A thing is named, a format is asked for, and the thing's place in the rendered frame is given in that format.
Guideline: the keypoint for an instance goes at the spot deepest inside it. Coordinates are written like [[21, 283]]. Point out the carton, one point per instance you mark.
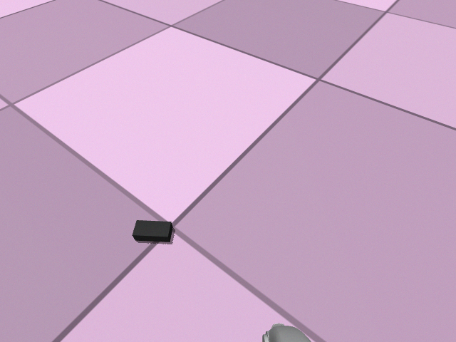
[[152, 231]]

